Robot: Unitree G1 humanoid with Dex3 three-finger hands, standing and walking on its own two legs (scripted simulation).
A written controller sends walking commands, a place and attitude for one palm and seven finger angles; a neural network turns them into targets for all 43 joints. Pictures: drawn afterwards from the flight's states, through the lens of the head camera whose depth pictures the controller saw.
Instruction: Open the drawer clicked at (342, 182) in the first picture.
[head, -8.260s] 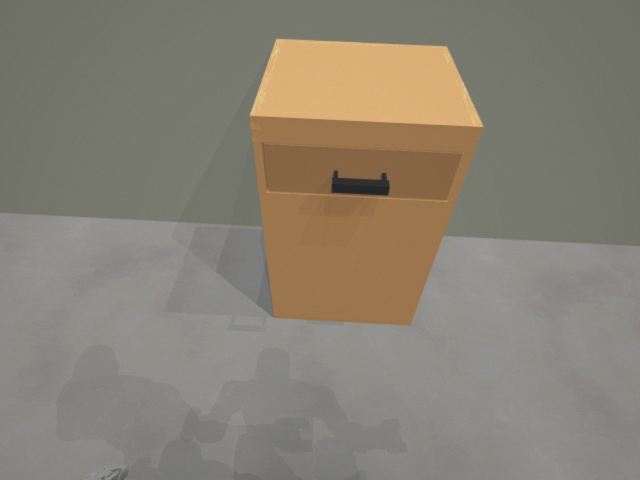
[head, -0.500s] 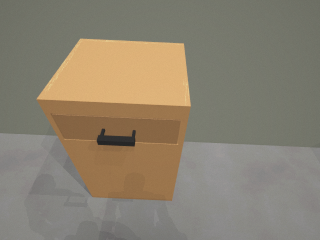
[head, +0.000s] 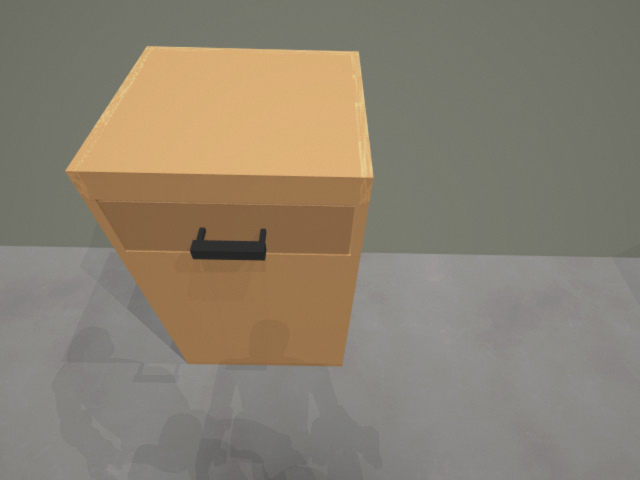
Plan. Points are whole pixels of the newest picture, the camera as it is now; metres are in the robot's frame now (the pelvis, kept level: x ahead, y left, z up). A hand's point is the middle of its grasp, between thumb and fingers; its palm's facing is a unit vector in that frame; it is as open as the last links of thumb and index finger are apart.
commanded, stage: come to a stop and stand still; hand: left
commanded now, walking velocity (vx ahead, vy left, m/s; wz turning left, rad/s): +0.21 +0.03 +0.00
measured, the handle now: (230, 241) +0.51 +0.21 -0.09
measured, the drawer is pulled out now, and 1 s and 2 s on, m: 0.00 0.00 0.00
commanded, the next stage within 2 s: look again from close up in 0.96 s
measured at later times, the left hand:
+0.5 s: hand out of the picture -0.05 +0.16 -0.18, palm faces +0.09 -0.99 -0.13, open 7.4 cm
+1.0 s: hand out of the picture +0.00 +0.15 -0.17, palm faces +0.09 -0.98 -0.16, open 7.3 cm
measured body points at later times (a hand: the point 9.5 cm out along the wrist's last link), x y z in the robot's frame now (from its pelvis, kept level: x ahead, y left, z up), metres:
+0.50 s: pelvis +0.00 +0.01 +0.00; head +0.00 +0.03 +0.45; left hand -0.05 +0.21 -0.17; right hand +0.00 -0.22 -0.14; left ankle -0.02 +0.09 -0.73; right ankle -0.03 -0.12 -0.72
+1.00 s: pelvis +0.03 +0.00 +0.01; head +0.03 +0.00 +0.46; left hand +0.00 +0.21 -0.16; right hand +0.00 -0.19 -0.16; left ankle -0.02 +0.09 -0.73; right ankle +0.01 -0.11 -0.73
